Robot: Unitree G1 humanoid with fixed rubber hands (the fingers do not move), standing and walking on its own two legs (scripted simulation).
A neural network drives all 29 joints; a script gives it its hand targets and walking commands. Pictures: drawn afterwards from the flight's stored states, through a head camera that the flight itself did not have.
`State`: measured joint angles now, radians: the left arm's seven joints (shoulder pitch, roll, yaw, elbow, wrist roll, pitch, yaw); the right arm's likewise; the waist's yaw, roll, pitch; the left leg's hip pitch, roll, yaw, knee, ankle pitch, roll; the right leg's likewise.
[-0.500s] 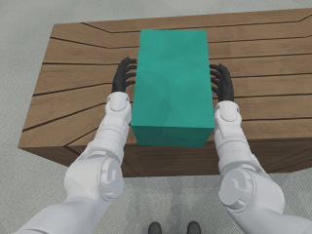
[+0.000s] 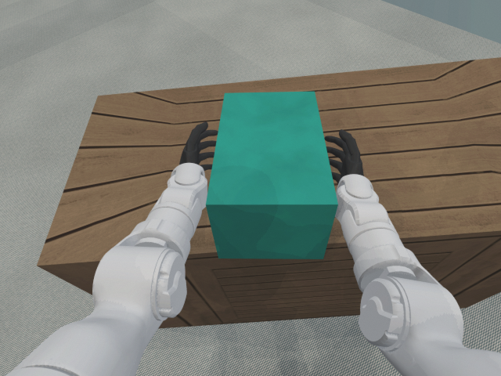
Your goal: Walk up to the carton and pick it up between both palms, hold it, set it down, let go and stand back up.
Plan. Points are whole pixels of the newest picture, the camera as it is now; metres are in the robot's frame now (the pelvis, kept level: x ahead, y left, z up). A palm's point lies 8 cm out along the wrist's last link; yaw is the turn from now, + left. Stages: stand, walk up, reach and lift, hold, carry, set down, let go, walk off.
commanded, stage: reach and lift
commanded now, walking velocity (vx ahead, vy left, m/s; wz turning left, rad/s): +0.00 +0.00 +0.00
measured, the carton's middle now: (269, 169) +0.46 -0.01 +0.03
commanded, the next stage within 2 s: none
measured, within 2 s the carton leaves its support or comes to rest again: neither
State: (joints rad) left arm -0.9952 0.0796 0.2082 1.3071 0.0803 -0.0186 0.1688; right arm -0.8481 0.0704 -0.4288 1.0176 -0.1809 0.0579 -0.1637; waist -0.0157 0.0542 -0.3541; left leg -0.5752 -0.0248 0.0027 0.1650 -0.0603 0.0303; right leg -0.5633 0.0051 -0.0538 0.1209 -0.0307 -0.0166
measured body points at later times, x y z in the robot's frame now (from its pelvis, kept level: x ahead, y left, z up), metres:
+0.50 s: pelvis -0.04 +0.01 +0.00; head +0.01 +0.00 +0.45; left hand +0.42 +0.13 +0.09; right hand +0.39 -0.14 +0.07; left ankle -0.03 +0.10 -0.74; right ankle -0.03 -0.11 -0.74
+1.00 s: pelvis -0.03 +0.00 +0.01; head -0.03 -0.01 +0.46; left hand +0.39 +0.12 +0.12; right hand +0.38 -0.15 +0.10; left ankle -0.03 +0.10 -0.74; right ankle -0.03 -0.11 -0.74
